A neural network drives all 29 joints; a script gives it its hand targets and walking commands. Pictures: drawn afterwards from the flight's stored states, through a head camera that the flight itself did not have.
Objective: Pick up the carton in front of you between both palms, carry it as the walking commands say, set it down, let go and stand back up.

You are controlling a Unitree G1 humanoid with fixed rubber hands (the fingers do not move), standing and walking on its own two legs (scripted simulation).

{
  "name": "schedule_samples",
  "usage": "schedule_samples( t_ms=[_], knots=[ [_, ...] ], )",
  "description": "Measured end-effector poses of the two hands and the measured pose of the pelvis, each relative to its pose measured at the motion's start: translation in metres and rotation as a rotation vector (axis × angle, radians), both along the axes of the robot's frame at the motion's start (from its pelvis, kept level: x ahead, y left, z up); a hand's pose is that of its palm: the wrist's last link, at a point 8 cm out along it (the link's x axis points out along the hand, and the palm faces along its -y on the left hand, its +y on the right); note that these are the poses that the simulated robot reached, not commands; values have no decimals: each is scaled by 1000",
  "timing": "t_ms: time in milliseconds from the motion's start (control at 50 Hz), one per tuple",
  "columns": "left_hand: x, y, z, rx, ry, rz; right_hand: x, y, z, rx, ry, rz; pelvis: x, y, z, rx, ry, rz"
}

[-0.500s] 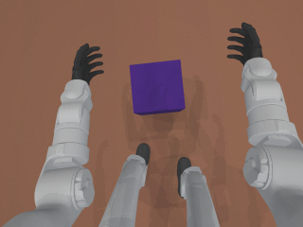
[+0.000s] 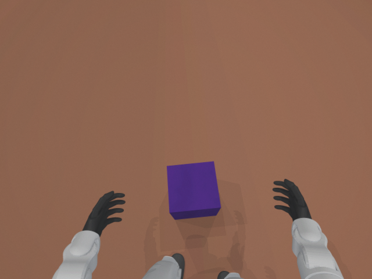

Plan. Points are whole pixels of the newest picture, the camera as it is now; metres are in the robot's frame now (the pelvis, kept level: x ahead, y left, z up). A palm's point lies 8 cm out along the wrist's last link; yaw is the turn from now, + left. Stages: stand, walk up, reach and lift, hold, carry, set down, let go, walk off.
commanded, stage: let go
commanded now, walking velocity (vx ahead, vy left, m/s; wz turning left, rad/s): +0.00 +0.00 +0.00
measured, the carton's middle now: (193, 192) +0.43 +0.05 -0.63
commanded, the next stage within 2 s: stand in 0.74 s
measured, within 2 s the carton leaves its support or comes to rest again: neither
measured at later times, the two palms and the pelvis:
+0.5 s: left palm (100, 243) +0.18 +0.20 -0.05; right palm (349, 277) +0.18 -0.26 -0.04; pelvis +0.02 -0.03 +0.02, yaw +1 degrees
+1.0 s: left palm (69, 250) +0.16 +0.28 -0.08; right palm out of the picture +0.16 -0.29 -0.05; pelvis +0.03 +0.00 +0.02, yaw +0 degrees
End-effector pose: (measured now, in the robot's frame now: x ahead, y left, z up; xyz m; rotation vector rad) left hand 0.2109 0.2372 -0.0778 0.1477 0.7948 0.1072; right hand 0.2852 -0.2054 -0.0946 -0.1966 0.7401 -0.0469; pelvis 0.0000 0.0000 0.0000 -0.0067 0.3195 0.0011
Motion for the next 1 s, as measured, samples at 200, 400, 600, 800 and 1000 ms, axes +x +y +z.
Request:
schedule_samples(
  t_ms=[200, 400, 600, 800, 1000],
  knots=[
    [-42, -16, 28, 0, 9, -2, -60, -29, 32, 3, 17, -2, 15, -15, 18, 18, -205, 12],
    [-30, -32, 32, -2, -8, -42, -102, -55, 51, 0, 46, -30, 21, -28, 22, 26, -344, 12],
    [-30, -24, 35, 40, 20, -30, -106, -49, 48, 7, 44, -37, 19, -24, 20, 23, -390, 14],
    [-34, 3, 30, 99, 9, 3, -110, -43, 41, -70, 69, -28, 17, -11, 17, 14, -364, 12],
    [-50, 40, 3, 147, 105, -5, -126, -87, 45, -223, 153, -94, 26, -2, 16, 2, -318, -1]
  ],
)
